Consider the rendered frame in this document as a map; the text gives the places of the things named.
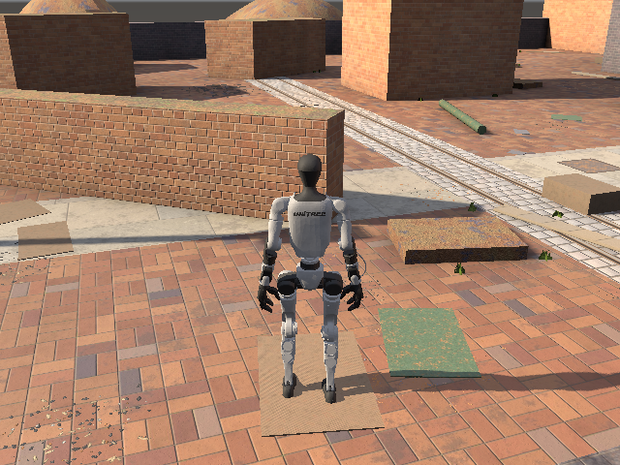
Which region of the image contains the humanoid robot torso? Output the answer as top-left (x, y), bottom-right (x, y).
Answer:
top-left (287, 192), bottom-right (333, 291)

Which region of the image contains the robot right thigh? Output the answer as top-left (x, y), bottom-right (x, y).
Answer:
top-left (321, 271), bottom-right (343, 342)

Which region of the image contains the robot left upper arm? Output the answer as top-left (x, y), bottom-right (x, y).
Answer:
top-left (266, 197), bottom-right (290, 251)

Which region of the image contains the robot right hand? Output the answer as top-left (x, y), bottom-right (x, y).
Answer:
top-left (340, 283), bottom-right (363, 311)

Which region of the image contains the robot left hand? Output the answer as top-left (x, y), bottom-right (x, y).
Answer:
top-left (257, 284), bottom-right (280, 313)

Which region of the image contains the robot right upper arm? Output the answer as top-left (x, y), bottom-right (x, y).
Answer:
top-left (330, 196), bottom-right (354, 251)

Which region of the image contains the robot left forearm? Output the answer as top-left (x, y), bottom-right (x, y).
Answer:
top-left (259, 237), bottom-right (277, 286)

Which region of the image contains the robot right forearm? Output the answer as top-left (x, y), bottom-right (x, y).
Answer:
top-left (343, 237), bottom-right (361, 285)

